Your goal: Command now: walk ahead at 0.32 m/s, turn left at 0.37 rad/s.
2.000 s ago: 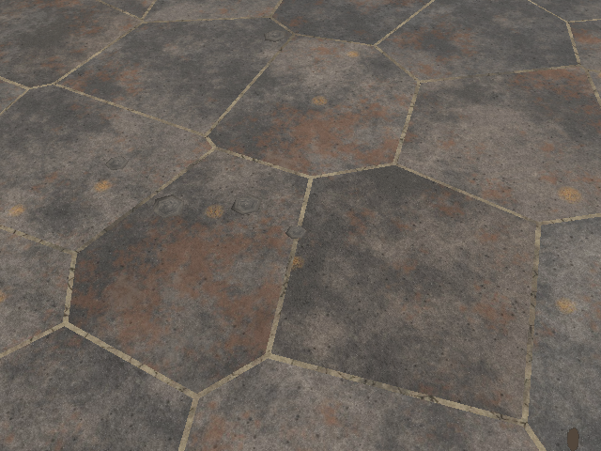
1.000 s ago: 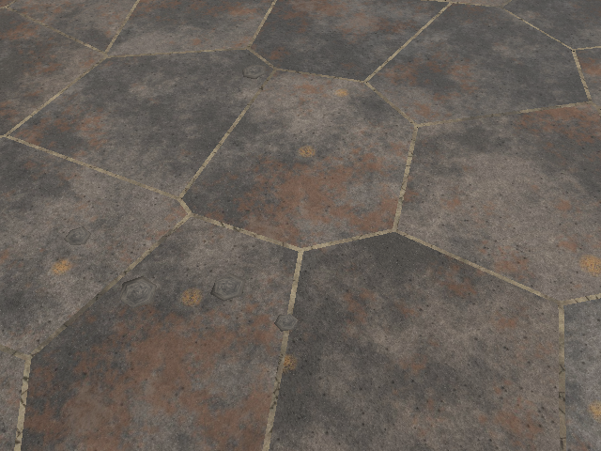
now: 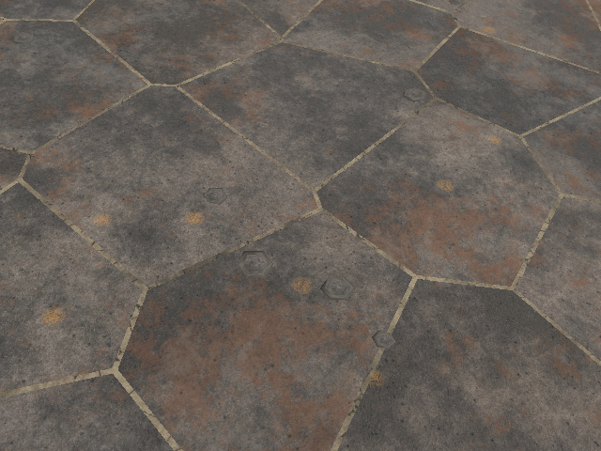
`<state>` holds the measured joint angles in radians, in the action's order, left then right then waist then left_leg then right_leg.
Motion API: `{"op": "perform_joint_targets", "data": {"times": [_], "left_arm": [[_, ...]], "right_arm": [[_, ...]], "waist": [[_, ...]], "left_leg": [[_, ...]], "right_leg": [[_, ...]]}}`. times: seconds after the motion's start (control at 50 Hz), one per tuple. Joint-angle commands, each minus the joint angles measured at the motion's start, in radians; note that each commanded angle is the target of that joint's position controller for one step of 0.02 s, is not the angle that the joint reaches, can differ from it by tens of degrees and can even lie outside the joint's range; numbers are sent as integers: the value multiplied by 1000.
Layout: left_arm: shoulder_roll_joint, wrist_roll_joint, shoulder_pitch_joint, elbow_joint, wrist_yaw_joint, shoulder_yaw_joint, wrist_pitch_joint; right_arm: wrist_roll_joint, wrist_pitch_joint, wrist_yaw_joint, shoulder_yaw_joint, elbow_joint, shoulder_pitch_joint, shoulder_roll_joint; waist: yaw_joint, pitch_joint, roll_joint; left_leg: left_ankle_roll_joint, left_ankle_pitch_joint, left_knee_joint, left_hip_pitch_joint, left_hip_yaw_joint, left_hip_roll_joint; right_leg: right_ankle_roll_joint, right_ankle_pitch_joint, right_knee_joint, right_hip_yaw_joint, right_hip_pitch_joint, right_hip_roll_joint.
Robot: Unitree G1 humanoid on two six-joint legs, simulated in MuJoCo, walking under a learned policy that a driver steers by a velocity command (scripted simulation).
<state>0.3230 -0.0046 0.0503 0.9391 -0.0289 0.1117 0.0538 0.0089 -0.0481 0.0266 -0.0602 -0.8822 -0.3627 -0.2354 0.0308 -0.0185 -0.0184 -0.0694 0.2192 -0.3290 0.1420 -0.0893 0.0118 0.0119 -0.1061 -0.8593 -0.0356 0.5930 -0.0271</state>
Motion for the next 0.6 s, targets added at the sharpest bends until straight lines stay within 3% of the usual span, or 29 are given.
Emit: {"op": "perform_joint_targets", "data": {"times": [0.02, 0.12, 0.22, 0.28, 0.32, 0.34, 0.36, 0.38, 0.4, 0.42, 0.44, 0.46, 0.48, 0.5, 0.54, 0.56, 0.6], "left_arm": [[38, -1, -108, -65, 16, 1, 35], [38, -13, -172, -95, 31, -16, 51], [32, -20, -241, -139, 56, -39, 75], [57, -24, -188, -143, 69, -37, 84], [100, -21, -19, -101, 63, -13, 83], [142, -17, 154, -58, 55, 7, 81], [209, -1, 349, -32, 46, 19, 73], [230, 2, 391, 2, 59, 21, 70], [131, -17, 330, -7, 62, -6, 72], [86, -16, 247, -25, 58, -19, 70], [68, -7, 179, -44, 58, -28, 66], [46, 3, 147, -53, 60, -35, 65], [39, 13, 141, -51, 60, -41, 64], [38, 12, 145, -46, 60, -42, 65], [54, 8, 148, -34, 54, -42, 68], [66, 10, 151, -28, 48, -41, 66], [74, 9, 145, -26, 35, -43, 55]], "right_arm": [[0, -24, 9, -34, 27, -41, -160], [2, -25, 5, -43, 7, -70, -184], [7, -17, 0, -47, -17, -121, -183], [12, -8, -2, -52, -15, -110, -196], [10, -3, -1, -51, -1, -71, -201], [4, -4, -3, -43, 10, -56, -184], [-22, -9, -5, -21, 33, -55, -131], [6, -34, -9, 1, 39, -168, -30], [30, -52, -9, -20, 33, -92, -145], [41, -63, -13, -28, 55, -6, -179], [31, -66, -12, -27, 56, 28, -168], [16, -63, -11, -33, 58, 51, -161], [12, -55, -14, -34, 61, 37, -142], [12, -48, -16, -31, 61, 26, -118], [3, -36, -13, -29, 73, 40, -97], [-5, -34, -11, -27, 88, 65, -91], [-12, -37, -14, -14, 111, 127, -64]], "waist": [[17, 41, 144], [54, 102, 153], [90, 139, 143], [48, 111, 172], [-51, 5, 178], [-128, -113, 149], [-190, -279, -6], [-113, -359, -321], [-137, -222, -190], [-120, -89, -126], [-86, -33, -35], [-67, 11, -20], [-41, 11, -47], [-30, 13, -64], [-8, 48, -56], [-4, 55, -48], [-9, 52, -50]], "left_leg": [[-103, 113, 204, -153, -235, -216], [-123, 69, 214, -144, -213, -229], [-136, -78, 167, -201, -190, -249], [-116, -286, 118, -201, -181, -265], [-80, -663, -54, -170, -117, -215], [-46, -707, -252, -66, -72, -165], [-8, -366, -577, 148, -29, -84], [41, 349, -871, 477, -52, 83], [26, 332, -975, 590, -111, 18], [9, 230, -965, 630, -70, -39], [10, 140, -919, 579, -30, -94], [17, 92, -870, 548, -13, -120], [20, 63, -845, 499, -9, -142], [26, 52, -820, 479, 1, -149], [55, 42, -756, 479, 33, -146], [71, 10, -700, 484, 48, -139], [82, -114, -511, 424, 86, -114]], "right_leg": [[17, 101, 125, -18, 167, -21], [30, 117, 250, -1, 142, -28], [-2, 55, 337, 38, 132, -22], [-43, 13, 375, 67, -7, 5], [-88, 33, 411, 108, -275, 61], [-131, 51, 390, 63, -533, 20], [-208, -40, 377, -204, -834, -201], [-335, -247, 536, -674, -1047, -392], [-292, -341, 595, -650, -955, -350], [-253, -266, 602, -484, -821, -316], [-234, -146, 624, -374, -685, -274], [-230, -59, 649, -302, -593, -237], [-229, -9, 673, -250, -540, -214], [-235, 35, 694, -217, -511, -201], [-245, 348, 695, -128, -453, -194], [-245, 498, 686, -82, -438, -185], [-215, 609, 673, 15, -395, -131]]}}
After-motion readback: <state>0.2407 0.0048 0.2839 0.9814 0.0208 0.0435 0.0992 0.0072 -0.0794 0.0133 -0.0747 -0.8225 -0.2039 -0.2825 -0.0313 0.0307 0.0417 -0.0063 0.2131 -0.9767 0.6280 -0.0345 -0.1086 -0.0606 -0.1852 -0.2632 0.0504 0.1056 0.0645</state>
